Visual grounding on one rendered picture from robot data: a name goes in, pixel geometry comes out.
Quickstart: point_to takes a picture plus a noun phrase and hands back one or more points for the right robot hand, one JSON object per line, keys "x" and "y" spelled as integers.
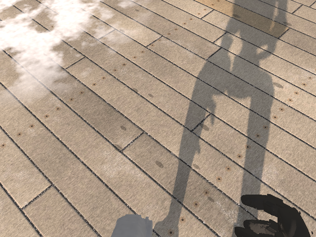
{"x": 289, "y": 221}

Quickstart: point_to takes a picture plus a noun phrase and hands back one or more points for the left robot thigh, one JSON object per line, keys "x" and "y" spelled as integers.
{"x": 133, "y": 225}

